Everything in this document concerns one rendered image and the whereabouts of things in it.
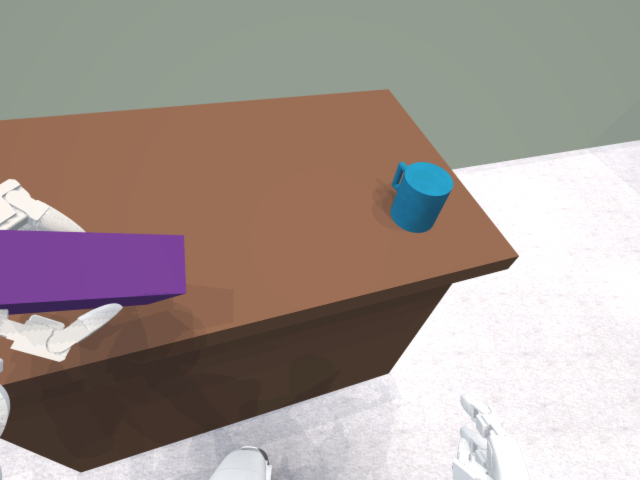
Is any right robot hand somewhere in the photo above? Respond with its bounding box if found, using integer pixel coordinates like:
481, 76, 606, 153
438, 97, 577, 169
453, 394, 531, 480

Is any left robot thigh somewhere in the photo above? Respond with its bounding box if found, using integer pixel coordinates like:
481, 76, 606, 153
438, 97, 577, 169
209, 450, 272, 480

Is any sponge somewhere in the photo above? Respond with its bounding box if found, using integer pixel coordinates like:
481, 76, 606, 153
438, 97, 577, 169
0, 230, 186, 315

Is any table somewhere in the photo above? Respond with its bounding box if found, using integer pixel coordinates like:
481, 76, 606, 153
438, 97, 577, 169
0, 89, 519, 472

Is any left robot hand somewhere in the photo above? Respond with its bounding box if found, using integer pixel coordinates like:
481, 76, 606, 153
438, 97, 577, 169
0, 179, 123, 362

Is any robot left foot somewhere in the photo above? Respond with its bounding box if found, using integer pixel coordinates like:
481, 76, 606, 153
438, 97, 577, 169
258, 448, 269, 465

